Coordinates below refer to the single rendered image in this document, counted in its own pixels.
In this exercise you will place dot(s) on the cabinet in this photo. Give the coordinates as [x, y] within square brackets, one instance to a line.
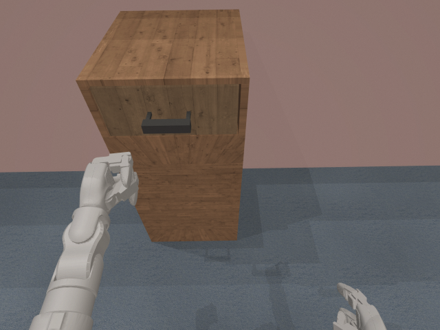
[189, 185]

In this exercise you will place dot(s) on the drawer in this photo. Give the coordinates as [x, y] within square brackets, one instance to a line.
[213, 108]

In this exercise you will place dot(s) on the left robot hand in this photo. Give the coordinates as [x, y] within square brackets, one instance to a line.
[100, 189]

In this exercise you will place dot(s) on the right robot hand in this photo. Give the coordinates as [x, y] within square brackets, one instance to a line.
[367, 317]

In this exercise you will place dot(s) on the robot left forearm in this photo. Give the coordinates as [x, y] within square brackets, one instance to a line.
[74, 286]

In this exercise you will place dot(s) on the handle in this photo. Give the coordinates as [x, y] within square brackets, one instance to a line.
[166, 125]

